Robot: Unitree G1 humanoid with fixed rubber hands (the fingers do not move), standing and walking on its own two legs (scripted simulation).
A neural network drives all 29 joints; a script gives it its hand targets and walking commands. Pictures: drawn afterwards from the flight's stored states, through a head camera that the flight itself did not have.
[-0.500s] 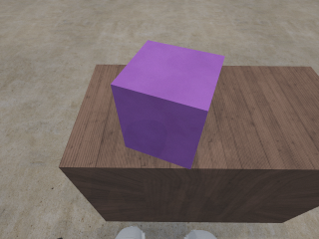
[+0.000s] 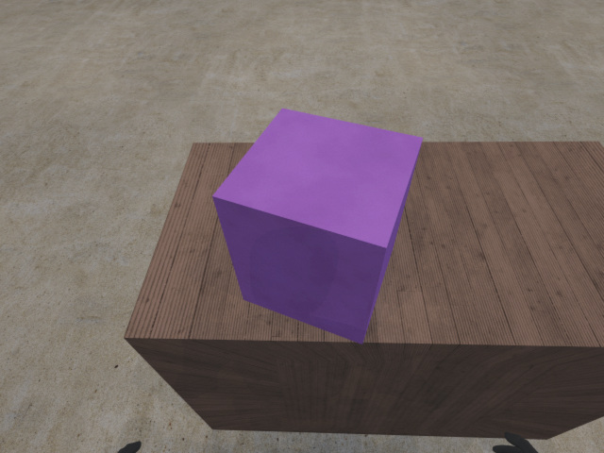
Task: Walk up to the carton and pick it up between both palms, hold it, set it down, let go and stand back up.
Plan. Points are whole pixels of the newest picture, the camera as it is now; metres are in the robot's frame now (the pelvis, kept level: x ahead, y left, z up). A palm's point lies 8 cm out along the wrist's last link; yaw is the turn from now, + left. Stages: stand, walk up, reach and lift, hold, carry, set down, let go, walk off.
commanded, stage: walk up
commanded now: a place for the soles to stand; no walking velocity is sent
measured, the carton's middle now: (322, 228) +0.43 +0.00 +0.04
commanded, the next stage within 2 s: reach and lift in 0.82 s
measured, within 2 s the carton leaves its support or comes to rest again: neither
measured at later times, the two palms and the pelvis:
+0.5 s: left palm out of the picture +0.07 +0.28 -0.11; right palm out of the picture +0.06 -0.29 -0.10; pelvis -0.01 +0.00 +0.02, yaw +0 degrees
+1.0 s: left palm out of the picture +0.12 +0.26 -0.12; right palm out of the picture +0.11 -0.28 -0.12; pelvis -0.03 -0.01 -0.01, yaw +0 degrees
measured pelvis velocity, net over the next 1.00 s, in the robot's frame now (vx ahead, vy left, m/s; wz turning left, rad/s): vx -0.03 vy -0.01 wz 0.00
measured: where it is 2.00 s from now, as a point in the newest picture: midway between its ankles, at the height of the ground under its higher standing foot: outside the picture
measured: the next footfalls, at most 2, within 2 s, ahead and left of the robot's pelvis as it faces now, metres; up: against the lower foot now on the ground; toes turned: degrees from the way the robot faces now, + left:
none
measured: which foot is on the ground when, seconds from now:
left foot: down 0.00-1.00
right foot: down 0.00-1.00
